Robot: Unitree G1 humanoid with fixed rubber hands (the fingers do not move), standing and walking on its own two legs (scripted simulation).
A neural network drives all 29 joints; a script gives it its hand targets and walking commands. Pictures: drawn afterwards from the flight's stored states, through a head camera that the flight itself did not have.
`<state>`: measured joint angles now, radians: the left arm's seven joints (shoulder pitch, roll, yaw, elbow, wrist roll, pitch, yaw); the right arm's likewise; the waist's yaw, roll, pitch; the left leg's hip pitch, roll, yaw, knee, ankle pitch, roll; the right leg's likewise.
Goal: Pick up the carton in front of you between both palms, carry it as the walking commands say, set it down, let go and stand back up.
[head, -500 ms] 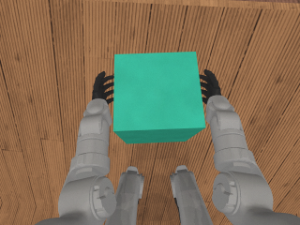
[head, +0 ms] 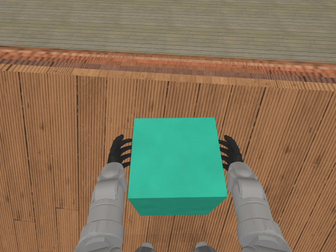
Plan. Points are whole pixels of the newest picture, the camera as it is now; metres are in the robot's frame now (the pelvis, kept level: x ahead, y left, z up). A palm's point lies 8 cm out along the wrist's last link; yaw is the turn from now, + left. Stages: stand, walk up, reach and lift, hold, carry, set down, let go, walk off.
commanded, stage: reach and lift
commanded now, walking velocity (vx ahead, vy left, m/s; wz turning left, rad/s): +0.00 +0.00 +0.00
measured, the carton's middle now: (174, 171) +0.35 +0.00 -0.10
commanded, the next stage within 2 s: hold in 1.36 s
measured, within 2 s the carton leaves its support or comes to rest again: neither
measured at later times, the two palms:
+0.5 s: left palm (102, 161) +0.30 +0.15 +0.08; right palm (250, 162) +0.30 -0.15 +0.07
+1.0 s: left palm (101, 155) +0.31 +0.15 +0.09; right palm (250, 156) +0.31 -0.15 +0.09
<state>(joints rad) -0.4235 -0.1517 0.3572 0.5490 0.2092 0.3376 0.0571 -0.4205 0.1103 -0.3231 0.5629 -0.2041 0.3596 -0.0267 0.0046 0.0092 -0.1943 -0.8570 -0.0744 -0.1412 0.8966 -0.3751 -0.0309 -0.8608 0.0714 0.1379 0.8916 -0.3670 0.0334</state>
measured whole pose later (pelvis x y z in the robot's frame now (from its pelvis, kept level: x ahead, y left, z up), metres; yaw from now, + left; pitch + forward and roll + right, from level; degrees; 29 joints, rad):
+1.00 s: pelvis +0.02 +0.00 +0.06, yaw +0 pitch -4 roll +0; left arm -0.30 -0.16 0.27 0.35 0.30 0.63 0.00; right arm -0.28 0.16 -0.25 0.34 -0.29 0.66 0.00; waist 0.00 0.00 -0.01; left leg -0.13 -0.04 -0.15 0.41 -0.21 -0.02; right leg -0.13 0.04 0.13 0.40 -0.20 0.02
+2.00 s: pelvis +0.01 +0.00 +0.06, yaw +0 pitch -6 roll +0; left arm -0.31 -0.16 0.27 0.27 0.30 0.74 -0.01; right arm -0.30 0.16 -0.25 0.26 -0.29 0.76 0.01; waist 0.00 0.00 0.00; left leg -0.08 -0.03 -0.14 0.39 -0.20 -0.02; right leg -0.08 0.03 0.13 0.38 -0.19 0.02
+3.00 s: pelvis +0.47 +0.06 +0.06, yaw -1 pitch +4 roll -2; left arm 0.10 -0.14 0.04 -0.54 0.02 1.12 0.16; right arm 0.09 0.14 -0.04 -0.52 0.02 1.14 -0.16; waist -0.05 0.00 -0.16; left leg -0.01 0.01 0.20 0.23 -0.30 0.06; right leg -0.65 -0.10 -0.14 0.74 -0.09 0.00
